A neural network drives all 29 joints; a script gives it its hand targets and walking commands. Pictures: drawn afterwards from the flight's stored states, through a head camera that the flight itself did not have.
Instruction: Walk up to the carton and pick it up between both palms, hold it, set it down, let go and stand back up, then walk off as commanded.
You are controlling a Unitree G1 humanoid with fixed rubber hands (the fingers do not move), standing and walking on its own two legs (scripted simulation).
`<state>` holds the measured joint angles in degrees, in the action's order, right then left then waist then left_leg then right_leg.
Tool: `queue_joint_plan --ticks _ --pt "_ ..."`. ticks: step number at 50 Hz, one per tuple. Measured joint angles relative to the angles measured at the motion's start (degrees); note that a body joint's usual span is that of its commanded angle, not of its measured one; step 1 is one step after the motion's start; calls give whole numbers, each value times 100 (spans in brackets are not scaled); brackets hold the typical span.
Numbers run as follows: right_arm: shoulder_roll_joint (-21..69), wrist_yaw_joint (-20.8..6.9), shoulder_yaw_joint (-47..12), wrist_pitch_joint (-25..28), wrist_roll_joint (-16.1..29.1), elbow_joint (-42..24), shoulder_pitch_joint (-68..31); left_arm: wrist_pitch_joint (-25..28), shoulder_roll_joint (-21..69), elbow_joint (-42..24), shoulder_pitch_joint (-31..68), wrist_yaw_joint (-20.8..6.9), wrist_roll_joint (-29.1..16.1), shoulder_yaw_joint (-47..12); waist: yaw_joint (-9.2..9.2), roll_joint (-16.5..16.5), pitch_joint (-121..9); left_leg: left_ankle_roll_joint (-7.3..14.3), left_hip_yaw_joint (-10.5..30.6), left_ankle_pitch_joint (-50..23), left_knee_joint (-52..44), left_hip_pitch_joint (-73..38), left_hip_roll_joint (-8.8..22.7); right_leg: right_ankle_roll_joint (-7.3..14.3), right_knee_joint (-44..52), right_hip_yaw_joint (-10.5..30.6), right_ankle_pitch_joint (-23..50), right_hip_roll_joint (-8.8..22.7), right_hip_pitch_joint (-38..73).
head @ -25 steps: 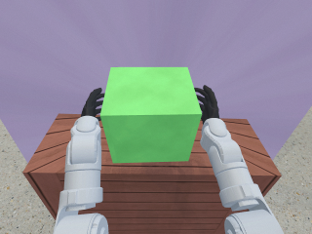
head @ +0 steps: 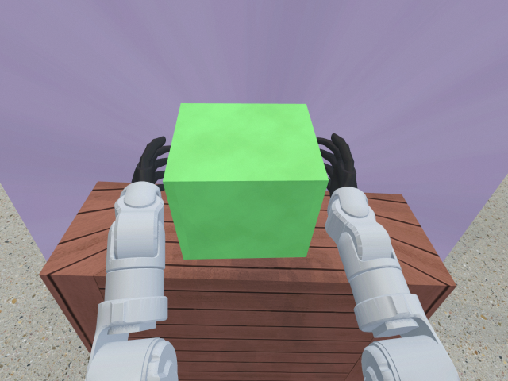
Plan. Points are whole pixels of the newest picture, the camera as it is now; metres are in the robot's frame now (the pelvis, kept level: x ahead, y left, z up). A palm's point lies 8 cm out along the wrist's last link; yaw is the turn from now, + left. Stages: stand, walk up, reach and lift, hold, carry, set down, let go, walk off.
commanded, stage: hold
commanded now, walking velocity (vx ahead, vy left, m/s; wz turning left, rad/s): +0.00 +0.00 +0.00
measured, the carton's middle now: (244, 181) +0.39 +0.00 +0.16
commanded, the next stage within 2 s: none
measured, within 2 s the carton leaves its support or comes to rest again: neither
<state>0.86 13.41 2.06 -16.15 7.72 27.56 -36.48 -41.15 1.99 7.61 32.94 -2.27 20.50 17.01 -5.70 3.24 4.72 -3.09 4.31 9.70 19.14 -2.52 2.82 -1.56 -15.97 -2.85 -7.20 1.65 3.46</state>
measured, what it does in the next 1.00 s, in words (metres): stands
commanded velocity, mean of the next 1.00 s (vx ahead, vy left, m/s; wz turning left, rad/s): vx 0.00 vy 0.00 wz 0.00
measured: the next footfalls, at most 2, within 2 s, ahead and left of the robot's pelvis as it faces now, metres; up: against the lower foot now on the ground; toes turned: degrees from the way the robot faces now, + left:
none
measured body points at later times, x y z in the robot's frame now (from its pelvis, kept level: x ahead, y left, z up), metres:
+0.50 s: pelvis +0.00 +0.00 +0.00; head -0.05 +0.03 +0.45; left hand +0.37 +0.15 +0.18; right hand +0.37 -0.15 +0.19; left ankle +0.03 +0.15 -0.75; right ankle +0.03 -0.14 -0.75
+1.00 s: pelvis +0.01 +0.00 +0.00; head -0.05 +0.03 +0.45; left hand +0.37 +0.16 +0.18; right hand +0.37 -0.14 +0.19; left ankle +0.03 +0.15 -0.75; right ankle +0.03 -0.14 -0.75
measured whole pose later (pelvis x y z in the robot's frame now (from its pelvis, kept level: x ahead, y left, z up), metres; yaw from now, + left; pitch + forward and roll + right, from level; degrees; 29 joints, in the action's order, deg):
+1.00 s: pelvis +0.01 +0.00 +0.00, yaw +0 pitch -12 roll -1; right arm 0.4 13.6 0.9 -16.0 9.1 26.7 -36.2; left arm -41.8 2.0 5.8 31.7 -2.3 20.2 16.7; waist -5.7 3.3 4.7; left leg -3.1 4.1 10.0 19.1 -2.5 3.0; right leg -1.6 -15.6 -2.7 -7.3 1.5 3.5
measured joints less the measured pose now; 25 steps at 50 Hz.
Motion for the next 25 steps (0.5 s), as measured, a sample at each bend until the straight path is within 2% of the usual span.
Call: queue_joint_plan --ticks 3,7,15,25 --pt "26 -39 110 -42 -81 231 -122 -5 30 272 152 -78 155 112 18 22 5 20 -39 -33 -64 -52 -17 -3 -28 37 -6 20 -6" --pt "10 -80 113 32 -49 358 -162 -50 75 248 172 -68 212 154 37 33 64 24 -68 -76 -112 -35 -34 -8 -42 66 9 37 -60" --pt "-55 -12 -77 114 74 125 24 40 38 43 -72 44 -28 9 46 -9 27 28 -69 -24 -31 51 -20 -23 0 66 27 22 -91" --pt "-75 -29 -53 77 92 108 28 -39 9 28 -51 45 21 -90 10 -49 8 29 -49 38 22 -26 -26 -27 -4 44 -19 28 19"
